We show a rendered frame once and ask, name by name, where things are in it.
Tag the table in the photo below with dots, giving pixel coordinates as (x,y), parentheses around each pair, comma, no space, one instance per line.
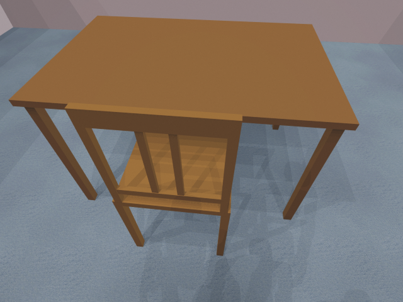
(270,73)

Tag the chair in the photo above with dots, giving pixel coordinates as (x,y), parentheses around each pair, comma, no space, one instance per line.
(182,160)

